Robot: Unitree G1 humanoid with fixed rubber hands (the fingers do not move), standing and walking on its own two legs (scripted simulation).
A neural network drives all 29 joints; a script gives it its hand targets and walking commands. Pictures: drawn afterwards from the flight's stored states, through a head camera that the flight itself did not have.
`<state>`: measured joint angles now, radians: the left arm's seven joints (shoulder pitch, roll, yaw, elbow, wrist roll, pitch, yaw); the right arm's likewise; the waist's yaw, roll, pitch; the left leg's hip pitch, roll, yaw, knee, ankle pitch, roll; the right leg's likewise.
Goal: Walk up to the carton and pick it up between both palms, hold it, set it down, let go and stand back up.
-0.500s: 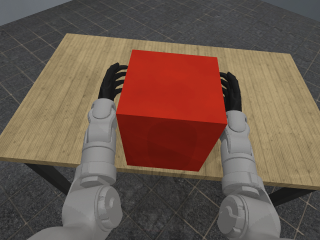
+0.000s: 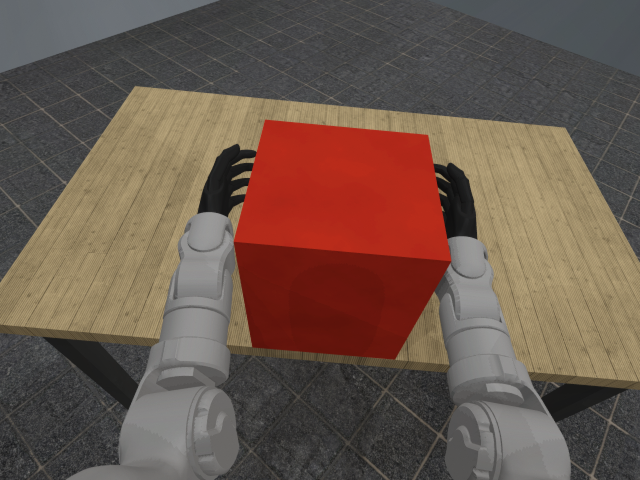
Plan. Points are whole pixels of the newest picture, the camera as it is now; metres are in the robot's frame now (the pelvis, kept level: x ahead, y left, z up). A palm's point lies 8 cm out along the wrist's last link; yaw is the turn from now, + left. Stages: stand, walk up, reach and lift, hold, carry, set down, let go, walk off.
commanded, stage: reach and lift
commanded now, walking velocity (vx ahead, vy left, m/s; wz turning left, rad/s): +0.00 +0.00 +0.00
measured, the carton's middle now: (334, 248) +0.40 -0.04 +0.05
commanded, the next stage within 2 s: none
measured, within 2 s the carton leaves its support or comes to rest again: leaves its support in 0.22 s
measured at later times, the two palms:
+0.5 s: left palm (204, 215) +0.36 +0.11 +0.16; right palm (485, 237) +0.33 -0.19 +0.16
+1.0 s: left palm (188, 204) +0.35 +0.12 +0.19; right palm (491, 233) +0.32 -0.18 +0.18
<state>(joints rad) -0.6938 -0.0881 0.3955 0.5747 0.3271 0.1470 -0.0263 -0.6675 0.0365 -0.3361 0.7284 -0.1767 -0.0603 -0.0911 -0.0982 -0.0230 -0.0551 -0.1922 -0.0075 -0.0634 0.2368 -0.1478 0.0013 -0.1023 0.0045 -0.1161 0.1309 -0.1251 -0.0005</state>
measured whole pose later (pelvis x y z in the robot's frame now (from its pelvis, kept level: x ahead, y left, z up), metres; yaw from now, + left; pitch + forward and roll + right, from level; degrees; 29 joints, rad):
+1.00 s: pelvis -0.06 -0.01 +0.00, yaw +0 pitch -3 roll -1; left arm -0.81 0.00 0.32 0.48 0.30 0.50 -0.02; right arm -0.78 0.00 -0.25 0.71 -0.06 0.22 -0.13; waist -0.10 -0.08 -0.03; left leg -0.14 0.01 -0.06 0.30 -0.11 -0.01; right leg -0.07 0.02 -0.11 0.23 -0.11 -0.02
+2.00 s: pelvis -0.07 +0.00 +0.00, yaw -1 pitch -5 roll -1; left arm -0.90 0.02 0.33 0.26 0.32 0.81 -0.03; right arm -0.92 -0.08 -0.16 0.59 0.17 0.49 -0.19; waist -0.11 -0.09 -0.04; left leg -0.12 0.01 -0.05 0.32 -0.11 0.00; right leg -0.04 0.02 -0.10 0.22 -0.10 -0.02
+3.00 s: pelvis -0.06 +0.00 +0.00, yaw -2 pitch -6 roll -1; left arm -0.87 0.01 0.35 0.11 0.33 0.93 -0.07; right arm -0.95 -0.15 -0.04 0.54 0.33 0.60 -0.27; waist -0.11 -0.08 -0.06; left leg -0.05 0.01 -0.04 0.28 -0.12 -0.01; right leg 0.02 0.02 -0.09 0.18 -0.10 -0.02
